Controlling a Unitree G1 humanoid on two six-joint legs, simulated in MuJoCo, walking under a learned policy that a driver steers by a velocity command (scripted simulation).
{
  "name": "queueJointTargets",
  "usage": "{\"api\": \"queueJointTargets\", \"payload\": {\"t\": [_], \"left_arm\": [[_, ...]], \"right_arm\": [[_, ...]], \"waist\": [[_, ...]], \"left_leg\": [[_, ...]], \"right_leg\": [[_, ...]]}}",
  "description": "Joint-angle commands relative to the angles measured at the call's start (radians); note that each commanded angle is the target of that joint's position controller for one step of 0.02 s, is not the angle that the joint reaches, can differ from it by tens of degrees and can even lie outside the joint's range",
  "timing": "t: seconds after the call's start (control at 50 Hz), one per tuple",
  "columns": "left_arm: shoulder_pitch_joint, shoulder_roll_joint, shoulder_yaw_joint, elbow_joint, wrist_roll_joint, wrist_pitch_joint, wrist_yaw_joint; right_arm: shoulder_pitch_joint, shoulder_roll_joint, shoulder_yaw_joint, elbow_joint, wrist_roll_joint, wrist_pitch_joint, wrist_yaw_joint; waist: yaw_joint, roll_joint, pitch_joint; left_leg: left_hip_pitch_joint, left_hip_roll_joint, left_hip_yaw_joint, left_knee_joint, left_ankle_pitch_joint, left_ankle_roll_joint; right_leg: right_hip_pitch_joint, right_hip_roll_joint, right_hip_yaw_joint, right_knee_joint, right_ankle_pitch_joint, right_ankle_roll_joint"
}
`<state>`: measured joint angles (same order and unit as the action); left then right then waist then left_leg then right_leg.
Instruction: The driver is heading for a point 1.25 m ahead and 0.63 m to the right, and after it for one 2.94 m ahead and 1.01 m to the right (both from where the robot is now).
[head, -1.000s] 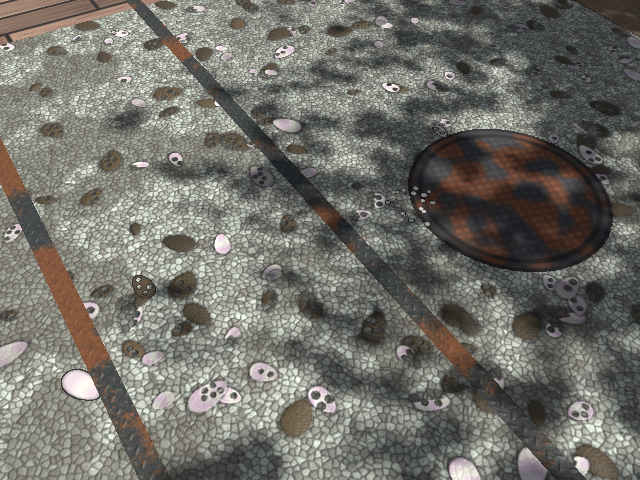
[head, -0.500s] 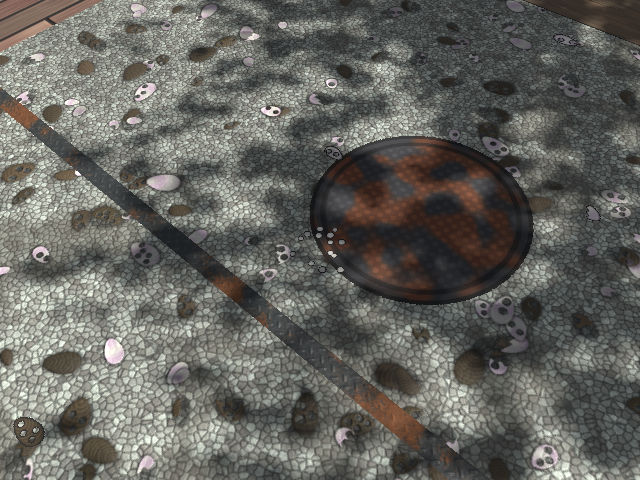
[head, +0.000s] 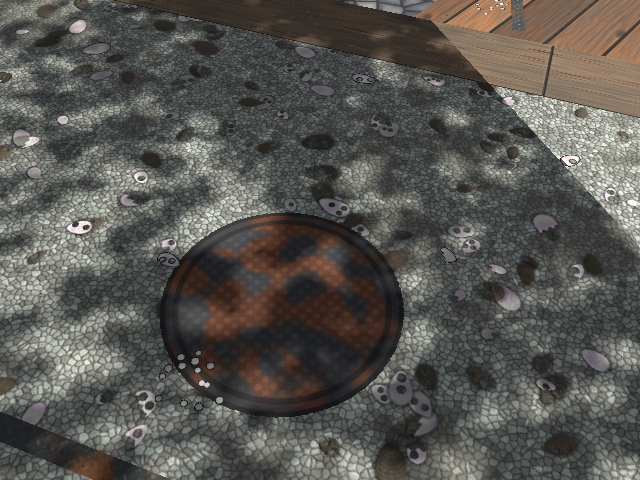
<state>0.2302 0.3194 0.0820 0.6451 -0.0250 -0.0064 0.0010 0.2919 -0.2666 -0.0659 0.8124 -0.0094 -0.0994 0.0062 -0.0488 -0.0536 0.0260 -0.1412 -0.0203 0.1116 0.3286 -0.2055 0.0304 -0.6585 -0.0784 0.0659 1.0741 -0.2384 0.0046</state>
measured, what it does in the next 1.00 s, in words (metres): walks ahead, turning right: right foot, then left foot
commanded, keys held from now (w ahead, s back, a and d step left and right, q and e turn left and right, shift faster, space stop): w+e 1.00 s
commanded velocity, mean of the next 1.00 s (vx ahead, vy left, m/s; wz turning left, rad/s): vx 0.50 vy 0.00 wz -0.60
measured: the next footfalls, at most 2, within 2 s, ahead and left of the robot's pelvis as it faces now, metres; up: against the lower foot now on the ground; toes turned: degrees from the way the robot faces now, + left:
right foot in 0.26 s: +0.30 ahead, -0.16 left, +0.00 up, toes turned -13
left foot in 0.74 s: +0.63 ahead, -0.04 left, +0.00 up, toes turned -30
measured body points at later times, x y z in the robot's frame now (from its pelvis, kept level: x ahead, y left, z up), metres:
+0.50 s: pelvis +0.27 -0.08 +0.00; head +0.30 -0.10 +0.45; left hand +0.44 +0.16 -0.10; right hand +0.36 -0.39 -0.10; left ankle +0.39 +0.08 -0.67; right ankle +0.26 -0.15 -0.74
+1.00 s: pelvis +0.55 -0.12 +0.00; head +0.57 -0.13 +0.45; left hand +0.83 +0.02 -0.10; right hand +0.44 -0.39 -0.11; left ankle +0.60 -0.02 -0.74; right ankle +0.51 -0.28 -0.66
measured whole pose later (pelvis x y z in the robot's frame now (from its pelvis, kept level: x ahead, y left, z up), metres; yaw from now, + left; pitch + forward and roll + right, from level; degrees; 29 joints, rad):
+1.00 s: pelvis +0.55 -0.12 +0.00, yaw -36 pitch +1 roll +2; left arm 0.23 0.32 0.08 0.64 -0.02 0.00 0.00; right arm 0.29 -0.27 -0.06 0.80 -0.01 -0.09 0.01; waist -0.05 -0.05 0.03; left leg -0.15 -0.02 0.11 0.34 -0.21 0.03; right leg -0.65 -0.08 0.07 1.08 -0.25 0.00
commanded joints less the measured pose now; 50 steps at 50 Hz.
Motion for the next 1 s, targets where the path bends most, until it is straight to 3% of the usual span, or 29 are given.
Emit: {"api": "queueJointTargets", "payload": {"t": [0.02, 0.12, 0.18, 0.22, 0.24, 0.26, 0.28, 0.3, 0.32, 0.34, 0.36, 0.38, 0.4, 0.42, 0.48, 0.56, 0.62, 0.68, 0.72, 0.74, 0.76, 0.78, 0.8, 0.82, 0.84, 0.86, 0.9, 1.0], "left_arm": [[-0.029, 0.028, 0.003, -0.077, 0.001, -0.014, -0.010], [-0.186, 0.000, -0.013, -0.119, 0.000, -0.027, -0.044], [-0.221, 0.018, -0.006, -0.147, -0.001, -0.025, -0.059], [-0.160, 0.058, 0.015, -0.145, 0.006, -0.019, -0.059], [-0.050, 0.095, 0.036, -0.120, 0.006, -0.014, -0.056], [0.126, 0.149, 0.069, -0.072, 0.003, -0.008, -0.042], [0.233, 0.233, 0.090, -0.045, -0.006, 0.003, -0.019], [0.174, 0.293, 0.086, -0.085, -0.007, -0.015, -0.025], [0.186, 0.195, 0.060, -0.088, -0.001, -0.031, -0.035], [0.158, 0.162, 0.047, -0.075, 0.007, -0.044, -0.036], [0.095, 0.140, 0.038, -0.077, 0.007, -0.051, -0.035], [0.037, 0.111, 0.029, -0.085, 0.011, -0.053, -0.031], [0.006, 0.104, 0.023, -0.098, 0.022, -0.053, -0.026], [-0.006, 0.104, 0.023, -0.097, 0.022, -0.055, -0.021], [0.020, 0.127, 0.028, -0.073, 0.017, -0.059, -0.002], [0.074, 0.143, 0.033, -0.040, 0.007, -0.048, 0.014], [0.124, 0.148, 0.037, -0.009, -0.001, -0.043, 0.015], [0.131, 0.134, 0.036, 0.004, -0.002, -0.035, 0.020], [0.113, 0.115, 0.031, 0.002, 0.002, -0.027, 0.019], [0.116, 0.067, 0.013, -0.005, 0.007, -0.029, 0.016], [0.189, 0.003, -0.007, -0.024, 0.007, -0.033, 0.014], [0.255, 0.017, -0.014, -0.044, -0.014, -0.040, 0.017], [0.206, 0.112, 0.008, -0.025, -0.020, -0.037, 0.018], [0.113, 0.140, 0.016, -0.037, -0.012, -0.031, 0.018], [0.068, 0.131, 0.017, -0.046, 0.000, -0.028, 0.017], [0.052, 0.117, 0.020, -0.051, 0.005, -0.025, 0.014], [0.068, 0.076, 0.016, -0.048, -0.006, -0.014, 0.006], [-0.009, 0.034, 0.002, -0.077, 0.002, -0.008, -0.002]], "right_arm": [[-0.068, -0.158, -0.036, -0.059, 0.002, -0.014, -0.006], [-0.012, -0.197, -0.042, -0.023, 0.015, 0.008, -0.011], [0.006, -0.226, -0.051, -0.008, 0.032, 0.026, -0.011], [-0.001, -0.259, -0.062, -0.009, 0.042, 0.039, -0.017], [-0.010, -0.268, -0.064, -0.012, 0.047, 0.046, -0.021], [-0.016, -0.246, -0.055, -0.018, 0.046, 0.048, -0.025], [0.027, -0.145, -0.021, -0.040, -0.004, 0.040, -0.022], [0.060, -0.085, 0.009, -0.104, -0.004, 0.008, -0.008], [-0.065, -0.190, -0.014, -0.114, 0.033, -0.023, 0.005], [-0.125, -0.193, -0.013, -0.140, 0.055, -0.038, 0.011], [-0.124, -0.175, -0.009, -0.129, 0.037, -0.042, 0.003], [-0.112, -0.182, -0.014, -0.119, 0.012, -0.037, -0.002], [-0.090, -0.184, -0.018, -0.114, 0.007, -0.026, 0.000], [-0.079, -0.176, -0.018, -0.112, 0.002, -0.015, 0.000], [-0.128, -0.135, -0.006, -0.125, -0.010, 0.004, -0.003], [-0.285, -0.093, 0.014, -0.162, -0.003, -0.001, 0.007], [-0.347, -0.112, 0.009, -0.185, 0.014, -0.010, 0.018], [-0.326, -0.152, -0.009, -0.188, 0.018, -0.020, 0.025], [-0.218, -0.170, -0.026, -0.162, 0.017, -0.028, 0.020], [-0.111, -0.202, -0.041, -0.148, 0.003, -0.034, 0.013], [0.017, -0.275, -0.058, -0.138, -0.019, -0.034, 0.006], [0.087, -0.286, -0.066, -0.104, -0.003, -0.019, 0.016], [0.042, -0.198, -0.043, -0.123, 0.012, -0.014, 0.016], [-0.003, -0.160, -0.032, -0.130, 0.010, -0.004, 0.010], [-0.049, -0.140, -0.023, -0.131, 0.001, 0.001, 0.008], [-0.075, -0.118, -0.016, -0.124, -0.004, 0.001, 0.004], [-0.089, -0.105, -0.014, -0.112, -0.002, -0.005, 0.001], [-0.063, -0.157, -0.034, -0.071, 0.001, -0.013, -0.003]], "waist": [[0.018, 0.123, 0.001], [-0.041, 0.107, 0.050], [-0.030, 0.118, 0.061], [0.026, 0.155, -0.001], [0.095, 0.154, -0.064], [0.187, 0.124, -0.152], [0.184, -0.079, -0.239], [0.096, -0.242, -0.388], [0.176, -0.077, -0.364], [0.160, -0.051, -0.224], [0.106, 0.048, -0.140], [0.069, 0.044, -0.104], [0.040, 0.015, -0.087], [0.028, 0.012, -0.082], [0.032, 0.022, -0.048], [0.094, -0.008, -0.015], [0.118, -0.023, -0.009], [0.096, -0.054, -0.016], [0.037, -0.077, -0.045], [-0.014, -0.047, -0.133], [-0.025, 0.134, -0.287], [-0.006, 0.408, -0.365], [-0.024, 0.268, -0.241], [-0.032, 0.188, -0.135], [-0.014, 0.138, -0.066], [0.007, 0.148, -0.032], [0.030, 0.183, -0.015], [0.022, 0.128, 0.001]], "left_leg": [[0.067, 0.277, -0.144, -0.180, 0.221, 0.153], [0.123, 0.275, -0.010, -0.172, 0.271, 0.120], [0.206, 0.303, 0.031, -0.115, 0.437, 0.101], [0.242, 0.302, 0.070, 0.034, 0.793, 0.081], [0.224, 0.288, 0.093, 0.192, 0.909, 0.066], [0.098, 0.252, 0.116, 0.419, 0.848, 0.032], [-0.205, 0.184, 0.109, 0.749, 0.189, -0.011], [-0.560, -0.019, -0.074, 1.054, -0.404, -0.052], [-0.668, 0.036, -0.212, 1.089, -0.338, -0.034], [-0.699, 0.071, -0.195, 1.033, -0.249, -0.014], [-0.643, 0.112, -0.196, 0.940, -0.175, -0.017], [-0.575, 0.138, -0.199, 0.857, -0.135, -0.027], [-0.517, 0.150, -0.202, 0.828, -0.108, -0.037], [-0.492, 0.149, -0.195, 0.793, -0.094, -0.053], [-0.483, 0.128, -0.167, 0.648, 0.000, -0.100], [-0.405, 0.067, -0.159, 0.336, 0.259, -0.111], [-0.353, 0.039, -0.177, 0.234, 0.302, -0.099], [-0.318, 0.035, -0.204, 0.179, 0.201, -0.065], [-0.177, 0.025, -0.175, 0.134, 0.141, -0.026], [0.012, 0.089, -0.218, 0.136, 0.128, 0.018], [0.356, 0.302, -0.490, 0.130, 0.030, 0.122], [0.500, 0.447, -0.903, 0.000, -0.271, 0.223], [0.411, 0.425, -0.867, -0.045, -0.433, 0.192], [0.291, 0.390, -0.708, -0.049, -0.361, 0.155], [0.171, 0.346, -0.582, -0.066, -0.226, 0.141], [0.095, 0.313, -0.494, -0.086, -0.129, 0.135], [0.020, 0.274, -0.367, -0.132, -0.028, 0.131], [0.059, 0.292, -0.194, -0.180, 0.178, 0.163]], "right_leg": [[-0.081, -0.040, 0.025, -0.116, 0.141, 0.008], [-0.024, -0.016, -0.066, -0.360, 0.261, -0.016], [0.005, 0.012, -0.108, -0.431, 0.168, -0.056], [0.133, 0.080, -0.164, -0.444, 0.061, -0.100], [0.278, 0.122, -0.184, -0.474, 0.051, -0.131], [0.546, 0.152, -0.167, -0.533, 0.119, -0.172], [0.853, -0.047, 0.133, -0.520, 0.174, -0.240], [1.084, -0.254, 0.729, -0.700, -0.093, -0.446], [1.055, -0.247, 0.705, -0.782, -0.152, -0.394], [0.930, -0.214, 0.567, -0.788, -0.094, -0.354], [0.772, -0.169, 0.459, -0.791, 0.021, -0.322], [0.660, -0.133, 0.378, -0.800, 0.127, -0.305], [0.582, -0.111, 0.342, -0.821, 0.190, -0.302], [0.539, -0.101, 0.324, -0.838, 0.236, -0.307], [0.440, -0.066, 0.237, -0.854, 0.322, -0.307], [0.384, -0.003, 0.179, -0.836, 0.203, -0.243], [0.411, -0.027, 0.238, -0.799, 0.129, -0.224], [0.494, -0.061, 0.328, -0.708, 0.104, -0.203], [0.495, -0.036, 0.344, -0.617, 0.144, -0.172], [0.448, 0.020, 0.296, -0.452, 0.149, -0.137], [0.202, 0.128, 0.179, -0.131, -0.060, -0.071], [-0.049, 0.164, 0.110, 0.130, -0.369, -0.034], [-0.136, 0.099, 0.134, 0.233, -0.303, -0.022], [-0.146, 0.065, 0.094, 0.250, -0.225, -0.017], [-0.114, 0.035, 0.075, 0.213, -0.162, -0.015], [-0.082, 0.004, 0.077, 0.166, -0.119, -0.016], [-0.020, -0.023, 0.053, 0.118, -0.082, -0.015], [-0.085, -0.041, 0.039, -0.054, 0.073, 0.006]]}}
